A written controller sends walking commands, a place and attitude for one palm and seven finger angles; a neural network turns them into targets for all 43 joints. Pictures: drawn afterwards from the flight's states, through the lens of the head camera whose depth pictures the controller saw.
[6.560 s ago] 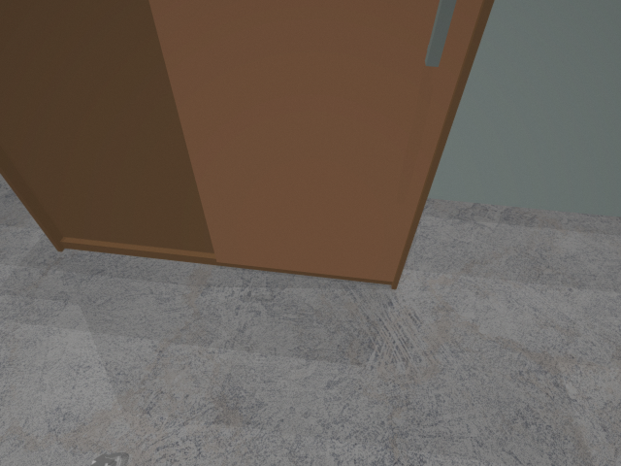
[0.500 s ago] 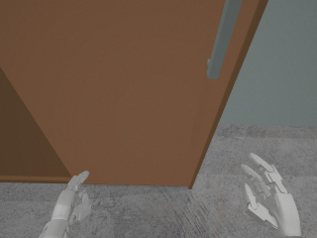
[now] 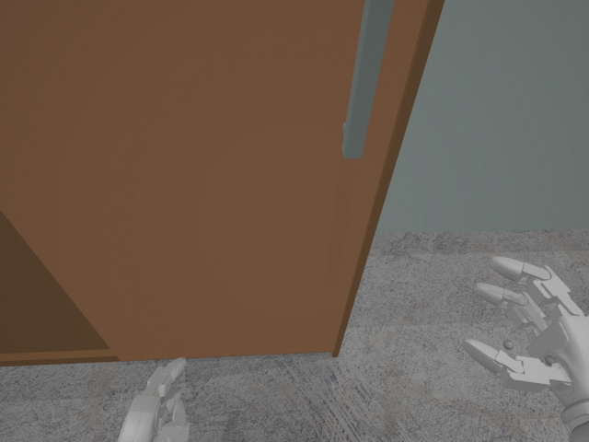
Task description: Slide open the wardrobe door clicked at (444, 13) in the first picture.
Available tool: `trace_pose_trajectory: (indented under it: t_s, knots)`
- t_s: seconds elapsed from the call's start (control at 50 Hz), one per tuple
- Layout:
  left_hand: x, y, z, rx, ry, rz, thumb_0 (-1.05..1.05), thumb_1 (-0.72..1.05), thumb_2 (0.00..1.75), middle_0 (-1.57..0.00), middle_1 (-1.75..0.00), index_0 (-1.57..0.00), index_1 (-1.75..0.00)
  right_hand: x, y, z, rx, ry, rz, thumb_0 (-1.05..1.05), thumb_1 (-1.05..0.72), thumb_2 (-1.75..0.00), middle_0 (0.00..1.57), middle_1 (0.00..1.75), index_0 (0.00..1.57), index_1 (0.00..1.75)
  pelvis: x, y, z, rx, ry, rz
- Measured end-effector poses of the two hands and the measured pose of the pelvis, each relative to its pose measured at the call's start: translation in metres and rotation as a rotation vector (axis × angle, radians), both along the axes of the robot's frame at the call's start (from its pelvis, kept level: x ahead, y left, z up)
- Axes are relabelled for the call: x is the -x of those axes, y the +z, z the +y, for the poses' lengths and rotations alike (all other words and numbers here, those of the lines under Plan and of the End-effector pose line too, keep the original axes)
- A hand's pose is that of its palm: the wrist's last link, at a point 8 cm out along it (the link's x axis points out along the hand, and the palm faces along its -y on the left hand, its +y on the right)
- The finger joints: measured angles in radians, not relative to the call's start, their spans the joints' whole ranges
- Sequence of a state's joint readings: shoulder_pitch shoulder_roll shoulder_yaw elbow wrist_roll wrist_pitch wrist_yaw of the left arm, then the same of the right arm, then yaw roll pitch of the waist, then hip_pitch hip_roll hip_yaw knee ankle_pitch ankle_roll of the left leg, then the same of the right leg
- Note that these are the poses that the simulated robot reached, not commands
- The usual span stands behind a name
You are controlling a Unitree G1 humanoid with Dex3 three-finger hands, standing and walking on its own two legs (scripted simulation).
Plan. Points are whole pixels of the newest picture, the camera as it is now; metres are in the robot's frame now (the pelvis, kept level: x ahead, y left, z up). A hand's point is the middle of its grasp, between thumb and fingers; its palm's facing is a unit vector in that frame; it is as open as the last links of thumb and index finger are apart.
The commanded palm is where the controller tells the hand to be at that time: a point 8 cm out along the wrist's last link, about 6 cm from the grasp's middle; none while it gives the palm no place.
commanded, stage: raise the hand with hooked fingers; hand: right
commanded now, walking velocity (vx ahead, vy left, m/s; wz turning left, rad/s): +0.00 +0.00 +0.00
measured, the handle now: (360, 74) +0.52 -0.06 +0.27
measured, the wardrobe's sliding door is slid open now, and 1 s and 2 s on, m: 0.00 0.00 0.00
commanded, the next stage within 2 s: move the hooked fingers beside the handle in 1.30 s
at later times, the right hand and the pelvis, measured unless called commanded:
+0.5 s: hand out of the picture +0.25 -0.27 +0.22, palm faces +0.02 +0.99 -0.14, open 13.6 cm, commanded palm +0.21 -0.31 +0.23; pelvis +0.00 +0.00 +0.02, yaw -1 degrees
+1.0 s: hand out of the picture +0.27 -0.28 +0.29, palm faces +0.01 +0.99 -0.15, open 14.0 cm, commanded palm +0.23 -0.32 +0.30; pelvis +0.00 +0.01 +0.02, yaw -1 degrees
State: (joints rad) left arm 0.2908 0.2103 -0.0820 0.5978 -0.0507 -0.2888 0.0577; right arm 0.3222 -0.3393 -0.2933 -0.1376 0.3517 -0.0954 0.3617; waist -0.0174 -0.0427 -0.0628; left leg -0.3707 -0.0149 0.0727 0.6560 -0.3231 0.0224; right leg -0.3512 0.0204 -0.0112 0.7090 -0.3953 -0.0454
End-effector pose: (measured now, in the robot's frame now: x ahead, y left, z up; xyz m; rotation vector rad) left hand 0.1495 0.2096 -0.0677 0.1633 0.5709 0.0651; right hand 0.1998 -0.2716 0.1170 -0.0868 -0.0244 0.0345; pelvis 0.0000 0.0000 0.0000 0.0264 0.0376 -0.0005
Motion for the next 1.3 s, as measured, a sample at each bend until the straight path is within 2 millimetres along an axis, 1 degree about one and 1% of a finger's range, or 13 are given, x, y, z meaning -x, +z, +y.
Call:
trace_pose_trajectory:
  t_s: [0.04, 0.1, 0.2, 0.32, 0.4, 0.5, 0.6, 0.7, 0.86, 0.92, 1.04, 1.1, 1.3]
  knots:
    - [0.002, 0.002, 0.004, -0.015, 0.0, 0.001, 0.01, 0.9, 0.9, -0.2, -0.3, -0.2, -0.3, 0.0, 0.008, -0.005, 0.002, -0.009, -0.022, 0.0, -0.12, -0.56, 0.26, 0.8, 0.25, 0.8, -0.001, 0.002, -0.002, 0.0, -0.001, -0.006]
    - [0.0, 0.007, 0.01, -0.044, -0.001, -0.009, 0.01, 0.9, 0.9, -0.2, -0.3, -0.2, -0.3, 0.001, 0.018, -0.01, 0.007, -0.012, -0.036, 0.0, -0.05, -0.53, 0.27, 0.85, 0.26, 0.84, 0.0, 0.004, -0.005, -0.001, -0.004, -0.022]
    - [-0.014, 0.02, 0.014, -0.076, -0.005, -0.054, 0.01, 0.9, 0.9, -0.2, -0.3, -0.2, -0.3, -0.004, 0.035, -0.02, 0.023, -0.018, -0.051, 0.0, 0.06, -0.48, 0.28, 0.92, 0.27, 0.92, 0.001, 0.008, -0.007, 0.0, -0.012, -0.052]
    - [-0.036, 0.036, 0.005, -0.064, -0.032, -0.123, 0.01, 0.9, 0.9, -0.2, -0.3, -0.2, -0.3, -0.013, 0.066, -0.036, 0.039, -0.036, -0.097, -0.01, 0.21, -0.42, 0.29, 1.01, 0.28, 1.01, 0.001, 0.012, -0.006, 0.003, -0.014, -0.081]
    - [-0.046, 0.042, -0.005, -0.038, -0.063, -0.143, 0.01, 0.9, 0.9, -0.2, -0.3, -0.2, -0.3, -0.018, 0.086, -0.042, 0.046, -0.039, -0.113, -0.01, 0.3, -0.38, 0.29, 1.07, 0.29, 1.07, 0.001, 0.015, -0.005, 0.005, -0.015, -0.092]
    - [-0.053, 0.041, -0.014, -0.007, -0.093, -0.131, 0.01, 0.9, 0.9, -0.2, -0.3, -0.2, -0.3, -0.024, 0.107, -0.048, 0.055, -0.041, -0.104, -0.01, 0.4, -0.34, 0.3, 1.14, 0.29, 1.14, 0.001, 0.016, -0.003, 0.007, -0.018, -0.099]
    - [-0.053, 0.037, -0.016, 0.009, -0.107, -0.097, 0.01, 0.9, 0.9, -0.2, -0.3, -0.2, -0.3, -0.029, 0.128, -0.055, 0.062, -0.054, -0.108, -0.01, 0.46, -0.31, 0.31, 1.18, 0.3, 1.17, 0.001, 0.018, 0.0, 0.009, -0.021, -0.102]
    - [-0.05, 0.032, -0.01, 0.01, -0.105, -0.066, 0.01, 0.9, 0.9, -0.2, -0.3, -0.2, -0.3, -0.035, 0.151, -0.061, 0.068, -0.058, -0.126, -0.01, 0.49, -0.3, 0.31, 1.19, 0.3, 1.19, 0.001, 0.018, 0.003, 0.011, -0.023, -0.102]
    - [-0.047, 0.03, 0.006, -0.001, -0.079, -0.046, 0.01, 0.9, 0.9, -0.2, -0.3, -0.2, -0.3, -0.048, 0.183, -0.066, 0.075, -0.055, -0.138, -0.02, 0.5, -0.3, 0.31, 1.2, 0.3, 1.2, 0.002, 0.019, 0.005, 0.016, -0.021, -0.098]
    - [-0.046, 0.03, 0.011, 0.004, -0.065, -0.044, 0.01, 0.9, 0.9, -0.2, -0.3, -0.2, -0.3, -0.051, 0.184, -0.067, 0.065, -0.044, -0.12, -0.02, 0.5, -0.3, 0.31, 1.2, 0.3, 1.2, 0.002, 0.019, 0.005, 0.018, -0.016, -0.089]
    - [-0.045, 0.031, 0.018, -0.002, -0.049, -0.048, 0.01, 0.9, 0.9, -0.2, -0.3, -0.2, -0.3, -0.052, 0.171, -0.056, 0.064, -0.024, -0.089, -0.02, 0.5, -0.3, 0.31, 1.2, 0.3, 1.2, 0.003, 0.018, 0.006, 0.019, -0.01, -0.089]
    - [-0.045, 0.032, 0.017, -0.006, -0.049, -0.052, 0.01, 0.9, 0.9, -0.2, -0.3, -0.2, -0.3, -0.05, 0.17, -0.052, 0.059, -0.024, -0.113, -0.02, 0.5, -0.3, 0.31, 1.2, 0.3, 1.2, 0.003, 0.018, 0.007, 0.019, -0.009, -0.093]
    - [-0.048, 0.03, 0.009, 0.013, -0.067, -0.053, 0.01, 0.9, 0.9, -0.2, -0.3, -0.2, -0.3, -0.048, 0.174, -0.056, 0.069, -0.061, -0.1, -0.02, 0.5, -0.3, 0.31, 1.2, 0.3, 1.2, 0.003, 0.018, 0.009, 0.019, -0.015, -0.096]
